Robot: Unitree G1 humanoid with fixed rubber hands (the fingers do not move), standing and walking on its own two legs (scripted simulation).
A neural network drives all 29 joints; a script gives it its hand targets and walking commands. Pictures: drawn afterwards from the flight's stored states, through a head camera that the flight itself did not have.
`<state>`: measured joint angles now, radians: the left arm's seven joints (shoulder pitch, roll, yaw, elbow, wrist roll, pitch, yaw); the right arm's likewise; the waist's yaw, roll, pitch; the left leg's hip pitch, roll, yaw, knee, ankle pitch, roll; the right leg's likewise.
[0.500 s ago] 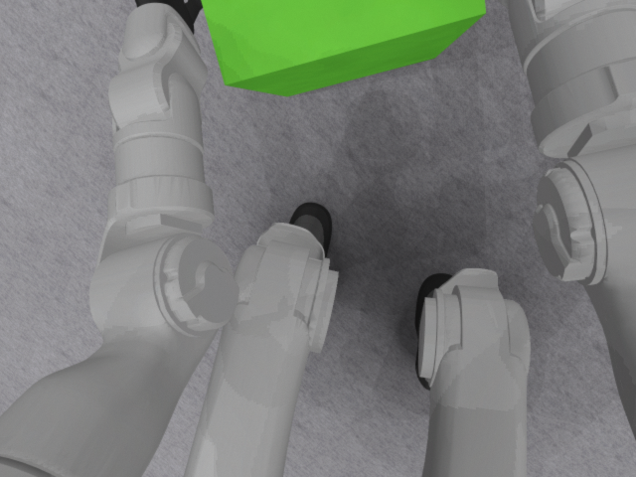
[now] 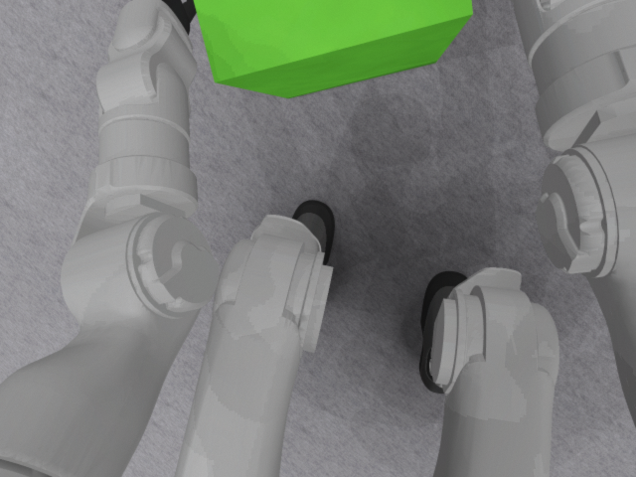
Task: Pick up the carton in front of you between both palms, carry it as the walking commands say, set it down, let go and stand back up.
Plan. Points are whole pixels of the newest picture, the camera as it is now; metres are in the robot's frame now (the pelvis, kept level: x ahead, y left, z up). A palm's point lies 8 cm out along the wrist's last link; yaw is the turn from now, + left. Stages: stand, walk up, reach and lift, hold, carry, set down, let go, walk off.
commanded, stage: set down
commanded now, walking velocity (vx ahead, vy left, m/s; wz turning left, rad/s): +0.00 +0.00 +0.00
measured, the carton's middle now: out of the picture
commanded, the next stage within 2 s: let go in 1.78 s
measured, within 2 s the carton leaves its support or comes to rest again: neither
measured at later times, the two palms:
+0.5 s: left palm (163, 11) +0.49 +0.27 -0.18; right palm out of the picture +0.60 -0.02 -0.20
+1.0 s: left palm out of the picture +0.50 +0.29 -0.13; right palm out of the picture +0.64 -0.05 -0.11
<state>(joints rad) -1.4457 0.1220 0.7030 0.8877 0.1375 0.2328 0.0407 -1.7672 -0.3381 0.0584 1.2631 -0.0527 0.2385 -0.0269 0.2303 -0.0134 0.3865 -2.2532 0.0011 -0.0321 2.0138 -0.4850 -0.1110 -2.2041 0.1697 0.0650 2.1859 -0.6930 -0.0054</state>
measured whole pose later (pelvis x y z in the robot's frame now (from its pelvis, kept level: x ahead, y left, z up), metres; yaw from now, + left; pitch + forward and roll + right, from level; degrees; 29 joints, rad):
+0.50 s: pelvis +0.00 +0.00 -0.01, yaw +1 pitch +39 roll +8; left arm -1.47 0.16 0.75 0.99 0.15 0.18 0.00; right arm -1.75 -0.34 0.03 1.21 -0.12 0.21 0.03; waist 0.22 0.02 0.43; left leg -2.24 0.00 -0.01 2.06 -0.50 -0.11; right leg -2.21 0.13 0.06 2.24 -0.71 -0.03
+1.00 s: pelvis -0.01 +0.02 +0.02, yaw +0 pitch +38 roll +4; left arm -1.45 0.17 0.42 0.81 -0.16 0.21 0.20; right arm -1.84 -0.60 0.24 1.15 0.16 0.27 0.03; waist 0.25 -0.01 0.45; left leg -2.19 0.00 0.02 1.97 -0.45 -0.04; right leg -2.11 0.04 0.05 2.13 -0.68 0.00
